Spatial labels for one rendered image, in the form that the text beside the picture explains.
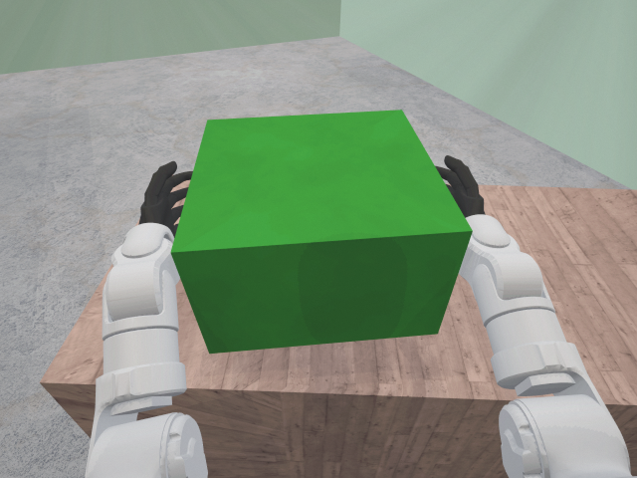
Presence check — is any carton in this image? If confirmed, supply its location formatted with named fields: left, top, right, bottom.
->
left=170, top=110, right=473, bottom=354

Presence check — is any robot right forearm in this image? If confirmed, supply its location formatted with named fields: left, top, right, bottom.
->
left=459, top=214, right=631, bottom=473

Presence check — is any left robot upper arm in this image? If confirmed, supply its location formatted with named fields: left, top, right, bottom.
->
left=87, top=412, right=208, bottom=478

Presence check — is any right robot upper arm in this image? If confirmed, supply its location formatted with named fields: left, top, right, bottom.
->
left=499, top=394, right=637, bottom=478

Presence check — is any left robot hand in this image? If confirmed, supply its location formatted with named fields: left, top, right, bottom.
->
left=138, top=161, right=193, bottom=238

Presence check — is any pedestal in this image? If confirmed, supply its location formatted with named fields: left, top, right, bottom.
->
left=40, top=180, right=637, bottom=478

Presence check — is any robot left forearm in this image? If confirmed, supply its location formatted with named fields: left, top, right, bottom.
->
left=85, top=223, right=187, bottom=478

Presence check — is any right robot hand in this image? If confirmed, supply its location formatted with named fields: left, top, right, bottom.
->
left=435, top=155, right=486, bottom=218

